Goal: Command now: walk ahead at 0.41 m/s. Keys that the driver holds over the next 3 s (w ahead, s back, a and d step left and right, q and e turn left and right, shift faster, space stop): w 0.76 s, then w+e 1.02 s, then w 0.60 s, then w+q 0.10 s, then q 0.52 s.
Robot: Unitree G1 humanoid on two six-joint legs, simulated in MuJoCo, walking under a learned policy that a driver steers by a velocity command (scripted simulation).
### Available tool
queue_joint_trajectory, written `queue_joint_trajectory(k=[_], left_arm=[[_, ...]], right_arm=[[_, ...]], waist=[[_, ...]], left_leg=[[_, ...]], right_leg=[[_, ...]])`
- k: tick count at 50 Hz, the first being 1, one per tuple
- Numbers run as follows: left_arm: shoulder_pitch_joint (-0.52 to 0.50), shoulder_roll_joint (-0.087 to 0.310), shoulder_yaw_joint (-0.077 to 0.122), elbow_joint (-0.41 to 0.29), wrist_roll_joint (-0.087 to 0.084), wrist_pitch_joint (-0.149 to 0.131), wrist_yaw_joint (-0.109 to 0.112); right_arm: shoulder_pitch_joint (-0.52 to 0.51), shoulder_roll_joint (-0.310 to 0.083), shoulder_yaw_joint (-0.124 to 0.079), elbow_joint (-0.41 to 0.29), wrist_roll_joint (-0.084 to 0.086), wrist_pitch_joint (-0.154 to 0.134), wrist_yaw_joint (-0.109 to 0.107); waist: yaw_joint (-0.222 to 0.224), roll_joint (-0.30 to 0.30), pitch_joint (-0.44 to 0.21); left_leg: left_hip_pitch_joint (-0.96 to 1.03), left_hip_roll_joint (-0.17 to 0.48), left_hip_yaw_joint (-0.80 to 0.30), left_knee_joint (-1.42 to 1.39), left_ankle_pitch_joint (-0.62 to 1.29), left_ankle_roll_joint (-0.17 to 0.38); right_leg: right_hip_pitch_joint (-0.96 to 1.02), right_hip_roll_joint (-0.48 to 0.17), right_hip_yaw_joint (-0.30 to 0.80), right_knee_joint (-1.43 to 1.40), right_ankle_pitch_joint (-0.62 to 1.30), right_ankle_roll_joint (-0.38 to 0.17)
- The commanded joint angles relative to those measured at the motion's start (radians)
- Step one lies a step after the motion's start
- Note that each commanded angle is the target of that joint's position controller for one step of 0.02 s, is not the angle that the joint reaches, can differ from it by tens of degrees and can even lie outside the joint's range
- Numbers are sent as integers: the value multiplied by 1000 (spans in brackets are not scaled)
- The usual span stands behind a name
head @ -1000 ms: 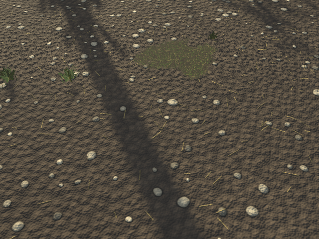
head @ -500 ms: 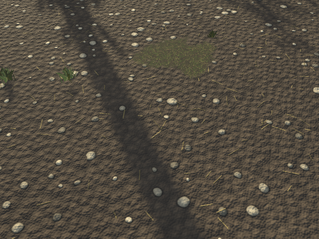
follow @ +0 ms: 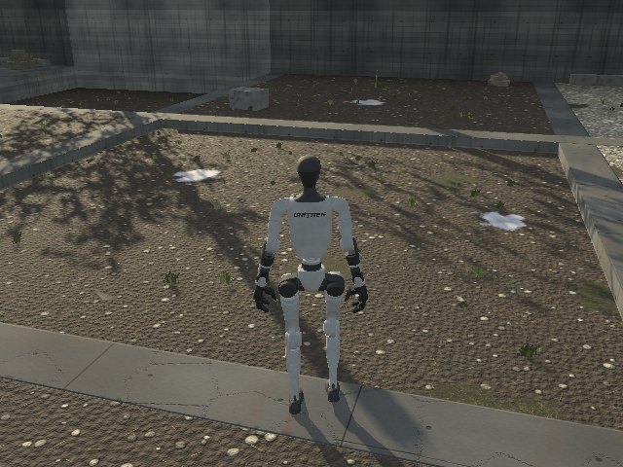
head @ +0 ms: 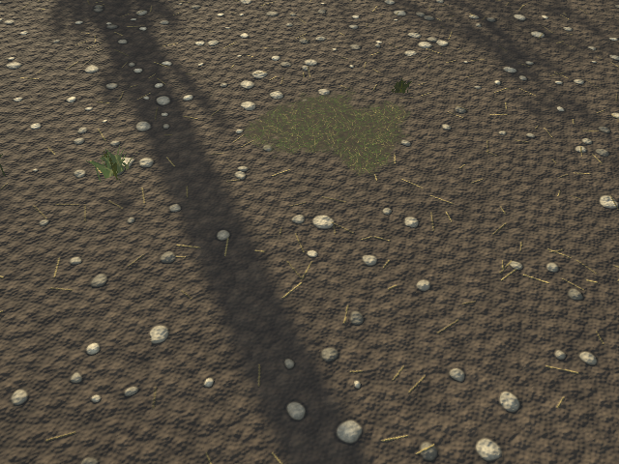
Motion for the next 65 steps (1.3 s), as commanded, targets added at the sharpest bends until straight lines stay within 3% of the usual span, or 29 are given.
queue_joint_trajectory(k=[1,3,5,8,11,13,16,18,19,20,21,22,23,24,25,26,27,29,32,35,38,40,41,42,43,45,48,58,65], left_arm=[[-154,66,15,-120,-3,-34,-20],[-188,56,14,-143,3,-24,-29],[-178,66,21,-137,15,-18,-39],[-400,90,33,-230,-4,-40,-32],[-429,26,9,-267,-3,-56,-73],[-428,17,3,-262,-17,-47,-88],[-423,52,4,-253,-4,-49,-58],[-228,94,18,-178,14,-60,-22],[14,112,35,-112,20,-70,-15],[115,179,47,-64,46,-80,-17],[223,232,60,-72,33,-74,-25],[240,175,51,-98,0,-57,-30],[140,194,59,-112,-1,-53,-13],[60,105,43,-104,1,-38,10],[57,143,45,-97,12,-51,26],[93,115,39,-83,9,-62,21],[40,56,17,-72,-11,-83,10],[-51,74,15,-67,-17,-102,7],[-69,50,7,-69,-23,-106,-4],[19,77,15,-46,-36,-93,-11],[115,88,17,-10,-9,-67,-2],[130,87,15,-4,1,-57,2],[132,60,5,-30,-4,-58,0],[253,-48,-19,-46,-44,-55,1],[160,69,11,-41,-15,-44,9],[31,44,14,-76,-12,-45,1],[54,4,19,-56,7,-12,-11],[-267,-38,9,-166,-1,7,-34],[-309,-1,16,-208,8,0,-43]], right_arm=[[150,-114,-27,14,0,-3,-9],[114,-106,-24,1,9,-10,-14],[166,-110,-26,17,-10,-29,-14],[212,-105,-17,38,-20,-71,-24],[87,-88,-5,-11,-11,-91,-34],[100,-79,5,-12,1,-94,-35],[204,-82,14,23,-27,-61,-47],[261,-108,9,48,-45,-36,-47],[226,-127,2,42,-25,-27,-45],[227,-80,1,49,-2,-23,-43],[393,-60,0,47,77,-22,-55],[281,-145,-14,24,95,-36,-57],[165,-152,-13,-35,77,-29,-49],[-21,-126,-10,-55,7,-12,-26],[16,-95,-14,-69,-19,3,-7],[24,-70,-5,-72,-57,22,8],[-65,-56,-9,-101,-56,24,19],[-186,-9,6,-167,-46,23,40],[-148,3,15,-148,-22,1,60],[-283,-46,8,-190,-18,10,53],[-365,-70,-7,-223,-23,7,51],[-171,-97,-30,-163,-30,-13,45],[21,-171,-54,-120,-48,-30,33],[119,-283,-84,-107,-51,-27,27],[76,-230,-77,-115,-10,-6,28],[-108,-130,-49,-146,-14,-9,27],[-125,-77,-38,-132,-9,-33,14],[11,-86,-36,-93,-3,-55,-4],[64,-143,-50,-68,-14,-33,-18]], waist=[[-33,94,164],[-18,138,154],[-23,119,136],[-67,127,201],[-53,57,163],[-75,38,162],[-122,25,192],[-66,6,103],[76,-37,-17],[91,-128,-46],[50,-232,-352],[151,-55,-461],[129,-65,-440],[111,114,-241],[68,-37,-154],[39,31,-100],[3,77,28],[-50,24,147],[-66,-69,75],[-13,-43,102],[20,-11,148],[-58,22,69],[-117,96,-58],[-89,323,-206],[-102,153,-169],[-36,87,58],[29,102,85],[5,102,133],[21,131,104]], left_leg=[[223,318,-293,-182,530,149],[154,260,-210,-200,592,128],[147,277,-162,-160,658,131],[274,254,-174,-139,564,111],[-42,168,-83,-100,341,62],[-144,159,-82,-56,277,54],[21,124,-86,212,313,48],[63,114,-115,569,569,69],[-18,83,-74,858,545,56],[-320,-29,3,1232,-170,33],[-704,-29,-79,1598,-535,-10],[-845,26,-111,1562,-384,3],[-930,81,-61,1506,-271,-6],[-850,105,31,1397,-182,-11],[-841,89,33,1451,-194,-15],[-794,137,-7,1399,-180,-4],[-748,177,-63,1157,-48,-3],[-593,189,12,750,150,-38],[-277,135,59,398,459,-32],[-353,132,81,294,418,-9],[-405,110,107,210,258,20],[-175,62,110,114,199,37],[73,210,-66,87,164,81],[334,521,-543,-47,44,215],[262,498,-614,-118,-102,192],[9,422,-353,-182,-24,128],[-130,348,-133,-220,223,70],[-32,298,177,-228,525,41],[144,356,271,-32,1022,38]], right_leg=[[-434,-57,-8,83,40,24],[-363,-35,-54,42,124,36],[-380,-48,-48,123,263,16],[-599,-72,9,-32,397,10],[-205,-65,-28,-358,885,-12],[-44,-57,-47,-390,991,-15],[-99,-62,-67,-510,930,8],[76,-39,-110,-571,838,6],[344,-80,-98,-641,976,1],[597,-194,-33,-521,1261,-37],[1146,-492,204,11,1832,-172],[1173,-529,313,-89,1649,-227],[1045,-534,405,-247,1036,-316],[684,-386,344,-451,625,-250],[525,-460,389,-444,767,-316],[354,-462,390,-481,585,-314],[152,-402,305,-550,481,-240],[-110,-248,143,-675,510,-173],[-154,-155,-15,-630,689,-132],[57,-219,32,-655,663,-125],[230,-253,44,-577,665,-118],[232,-196,13,-309,792,-92],[90,-137,-30,-36,615,-67],[-234,34,-119,358,-30,-23],[-331,10,14,458,-92,-32],[-346,-77,37,410,65,-40],[-220,-105,27,336,136,-24],[-340,-93,-67,-11,426,3],[-198,1,-189,-182,237,-101]])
